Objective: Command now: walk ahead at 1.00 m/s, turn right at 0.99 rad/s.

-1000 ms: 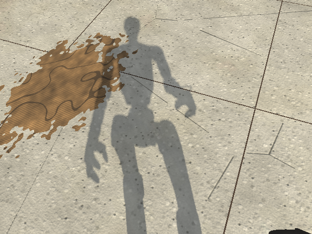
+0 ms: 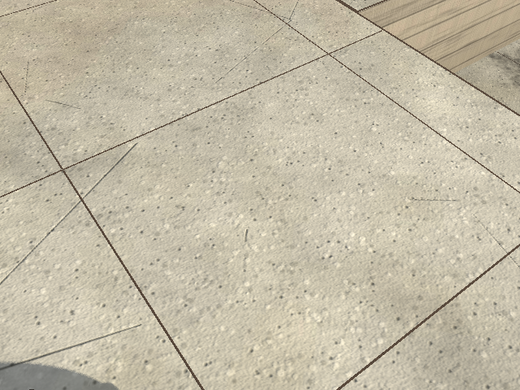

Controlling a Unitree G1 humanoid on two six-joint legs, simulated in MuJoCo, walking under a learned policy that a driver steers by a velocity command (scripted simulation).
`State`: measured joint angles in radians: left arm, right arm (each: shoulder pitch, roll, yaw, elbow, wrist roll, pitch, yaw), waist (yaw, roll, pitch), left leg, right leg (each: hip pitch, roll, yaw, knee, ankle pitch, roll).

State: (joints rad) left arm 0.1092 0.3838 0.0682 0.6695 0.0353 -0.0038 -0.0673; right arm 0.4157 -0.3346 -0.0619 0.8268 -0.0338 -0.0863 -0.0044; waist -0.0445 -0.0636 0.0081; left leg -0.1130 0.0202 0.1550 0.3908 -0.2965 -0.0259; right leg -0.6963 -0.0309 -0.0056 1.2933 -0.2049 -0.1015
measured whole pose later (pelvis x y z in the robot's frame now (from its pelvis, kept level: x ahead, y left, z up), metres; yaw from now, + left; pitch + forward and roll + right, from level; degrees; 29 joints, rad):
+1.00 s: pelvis +0.93 -0.04 +0.00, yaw +15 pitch +3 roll +0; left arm -0.03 0.25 -0.06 0.56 0.04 -0.07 -0.02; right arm 0.47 -0.31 -0.08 0.84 0.01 -0.06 0.02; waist -0.12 0.00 0.02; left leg 0.02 -0.18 -0.21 0.30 -0.33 0.15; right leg -0.72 -0.12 0.09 0.67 0.01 0.04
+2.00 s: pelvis +1.71 +0.42 -0.03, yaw +61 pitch +1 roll +0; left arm 0.09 0.28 0.00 0.63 0.05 -0.07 -0.01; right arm 0.43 -0.34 -0.06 0.86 -0.01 -0.08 0.00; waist -0.06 0.02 0.03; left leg 0.00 -0.12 -0.15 0.86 -0.44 0.12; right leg -0.53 -0.02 -0.04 0.64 -0.13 -0.03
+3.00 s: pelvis +2.05 +0.98 -0.01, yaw +42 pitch +2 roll +1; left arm 0.26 0.31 0.10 0.66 -0.01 0.00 -0.01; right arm -0.03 -0.27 -0.05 0.74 0.00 0.00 -0.02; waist 0.06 0.00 0.08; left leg -0.48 -0.05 -0.05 1.24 -0.51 -0.03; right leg -0.44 0.08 0.01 0.56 -0.15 -0.10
